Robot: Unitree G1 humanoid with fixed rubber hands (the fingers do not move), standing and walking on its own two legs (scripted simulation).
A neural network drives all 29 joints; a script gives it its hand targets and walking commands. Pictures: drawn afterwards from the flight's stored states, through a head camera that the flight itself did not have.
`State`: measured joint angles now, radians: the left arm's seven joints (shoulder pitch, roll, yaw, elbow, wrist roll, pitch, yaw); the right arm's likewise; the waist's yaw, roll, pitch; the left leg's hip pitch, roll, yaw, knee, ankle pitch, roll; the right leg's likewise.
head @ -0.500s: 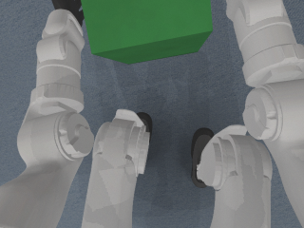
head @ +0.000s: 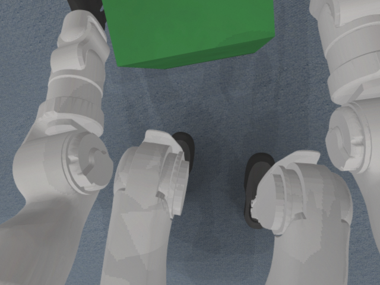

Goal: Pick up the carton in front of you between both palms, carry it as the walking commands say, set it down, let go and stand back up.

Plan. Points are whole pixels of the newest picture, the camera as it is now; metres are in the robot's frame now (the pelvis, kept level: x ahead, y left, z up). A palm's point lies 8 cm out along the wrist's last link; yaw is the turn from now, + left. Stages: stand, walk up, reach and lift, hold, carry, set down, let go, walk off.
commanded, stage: set down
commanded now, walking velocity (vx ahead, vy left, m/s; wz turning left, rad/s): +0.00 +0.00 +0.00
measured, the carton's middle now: out of the picture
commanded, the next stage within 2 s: let go in 1.18 s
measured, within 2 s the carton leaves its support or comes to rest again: neither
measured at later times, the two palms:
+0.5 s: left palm out of the picture +0.51 +0.26 -0.05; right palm out of the picture +0.61 -0.10 -0.05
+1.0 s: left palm out of the picture +0.51 +0.26 +0.10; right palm out of the picture +0.62 -0.12 +0.10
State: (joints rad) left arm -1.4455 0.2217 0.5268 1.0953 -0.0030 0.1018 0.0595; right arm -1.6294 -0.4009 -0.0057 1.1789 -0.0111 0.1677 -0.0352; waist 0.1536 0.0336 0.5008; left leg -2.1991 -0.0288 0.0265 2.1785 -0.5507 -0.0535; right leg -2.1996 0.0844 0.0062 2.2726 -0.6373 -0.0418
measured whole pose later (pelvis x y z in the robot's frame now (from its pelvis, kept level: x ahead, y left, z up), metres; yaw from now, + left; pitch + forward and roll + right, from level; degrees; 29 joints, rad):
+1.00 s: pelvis +0.02 +0.01 +0.19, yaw +0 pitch +48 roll +2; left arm -1.11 0.16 0.40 0.69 -0.09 0.25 0.11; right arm -1.42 -0.44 -0.10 1.02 -0.01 0.28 0.04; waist 0.18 -0.04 -0.01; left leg -1.91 -0.04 0.00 1.48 -0.40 -0.02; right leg -1.88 0.06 0.03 1.54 -0.49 -0.02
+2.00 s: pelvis +0.13 +0.02 +0.40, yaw -1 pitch +13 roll +0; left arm 0.14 0.19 0.02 0.42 -0.05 0.02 -0.08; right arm -0.04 -0.18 -0.11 0.57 -0.06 0.01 -0.03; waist 0.09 0.05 -0.01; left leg -0.53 -0.05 -0.03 0.57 -0.26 0.02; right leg -0.48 0.03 0.05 0.57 -0.31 0.00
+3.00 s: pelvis +0.14 +0.03 +0.40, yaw -2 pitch +0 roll +0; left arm 0.20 0.34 0.05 0.68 0.04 0.02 0.01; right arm 0.19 -0.33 -0.05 0.72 -0.04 0.01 -0.01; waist 0.00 -0.05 0.01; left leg -0.22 -0.04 -0.02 0.52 -0.30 0.03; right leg -0.17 0.03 0.06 0.49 -0.33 0.00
